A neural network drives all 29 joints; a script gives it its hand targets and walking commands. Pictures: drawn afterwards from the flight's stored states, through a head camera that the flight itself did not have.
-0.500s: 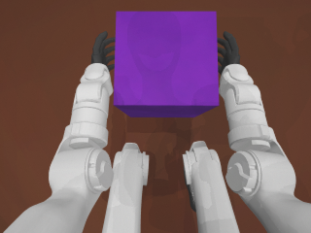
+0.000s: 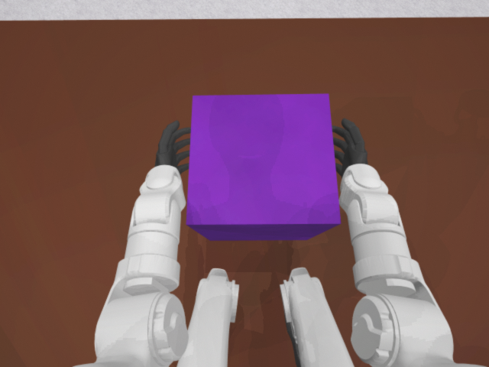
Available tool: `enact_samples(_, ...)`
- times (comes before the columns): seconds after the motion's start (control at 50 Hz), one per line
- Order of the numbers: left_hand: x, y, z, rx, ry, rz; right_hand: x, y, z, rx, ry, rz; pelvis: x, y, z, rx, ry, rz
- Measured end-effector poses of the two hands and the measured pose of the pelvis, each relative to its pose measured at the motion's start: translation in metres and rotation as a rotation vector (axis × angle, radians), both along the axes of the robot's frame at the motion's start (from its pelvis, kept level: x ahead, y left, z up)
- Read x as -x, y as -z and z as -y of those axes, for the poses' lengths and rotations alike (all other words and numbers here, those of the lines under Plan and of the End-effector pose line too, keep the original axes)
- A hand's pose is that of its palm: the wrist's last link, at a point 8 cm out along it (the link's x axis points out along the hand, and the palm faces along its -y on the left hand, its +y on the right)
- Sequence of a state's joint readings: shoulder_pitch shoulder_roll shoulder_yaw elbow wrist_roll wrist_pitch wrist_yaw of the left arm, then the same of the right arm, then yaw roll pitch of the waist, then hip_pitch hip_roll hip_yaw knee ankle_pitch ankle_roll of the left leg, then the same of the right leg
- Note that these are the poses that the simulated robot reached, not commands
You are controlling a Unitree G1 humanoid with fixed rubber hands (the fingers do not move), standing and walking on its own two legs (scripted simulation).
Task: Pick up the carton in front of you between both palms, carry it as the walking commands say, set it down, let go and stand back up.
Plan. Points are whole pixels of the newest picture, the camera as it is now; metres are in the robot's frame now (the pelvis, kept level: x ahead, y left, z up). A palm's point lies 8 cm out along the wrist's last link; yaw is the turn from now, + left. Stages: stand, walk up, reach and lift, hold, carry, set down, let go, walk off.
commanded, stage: reach and lift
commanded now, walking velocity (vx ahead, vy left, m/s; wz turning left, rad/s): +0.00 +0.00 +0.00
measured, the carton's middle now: (259, 179) +0.44 +0.00 -0.11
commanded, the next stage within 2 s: hold in 1.90 s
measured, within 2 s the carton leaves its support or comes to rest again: neither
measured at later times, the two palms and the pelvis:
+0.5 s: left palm (128, 153) +0.40 +0.15 +0.11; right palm (407, 147) +0.39 -0.15 +0.11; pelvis +0.06 +0.00 +0.14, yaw +0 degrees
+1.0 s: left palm (51, 126) +0.36 +0.15 +0.23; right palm out of the picture +0.36 -0.15 +0.23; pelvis +0.07 +0.00 +0.21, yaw +0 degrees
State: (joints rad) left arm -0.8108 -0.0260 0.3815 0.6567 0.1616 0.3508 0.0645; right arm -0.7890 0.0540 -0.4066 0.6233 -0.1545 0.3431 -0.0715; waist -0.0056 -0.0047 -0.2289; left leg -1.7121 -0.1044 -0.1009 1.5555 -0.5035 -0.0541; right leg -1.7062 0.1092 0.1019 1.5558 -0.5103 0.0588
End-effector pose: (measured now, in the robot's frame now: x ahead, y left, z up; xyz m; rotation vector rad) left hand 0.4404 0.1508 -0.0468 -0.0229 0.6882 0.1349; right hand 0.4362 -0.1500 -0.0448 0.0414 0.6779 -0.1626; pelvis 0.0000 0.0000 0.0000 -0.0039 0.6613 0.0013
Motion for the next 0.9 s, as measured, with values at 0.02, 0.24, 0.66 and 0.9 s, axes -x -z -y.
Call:
enact_samples(0.02, 0.002, -0.007, 0.000, 0.001, -0.001, -0.001, 0.002, -0.007, 0.000, -0.001, 0.000, -0.001, -0.002, -0.006, 0.000, 0.000, 0.000, 0.010)
enact_samples(0.24, 0.022, -0.080, 0.000, 0.005, -0.009, -0.007, 0.020, -0.081, 0.000, -0.004, -0.003, -0.007, -0.026, -0.073, 0.001, -0.002, -0.001, 0.124)
enact_samples(0.66, 0.058, -0.207, -0.001, 0.002, -0.015, 0.003, 0.053, -0.208, 0.000, 0.003, -0.018, 0.002, -0.072, -0.180, 0.001, -0.005, -0.002, 0.428)
enact_samples(0.9, 0.076, -0.272, 0.000, -0.021, -0.003, 0.028, 0.070, -0.272, 0.001, 0.022, -0.043, 0.028, -0.079, -0.210, 0.001, -0.007, -0.001, 0.643)
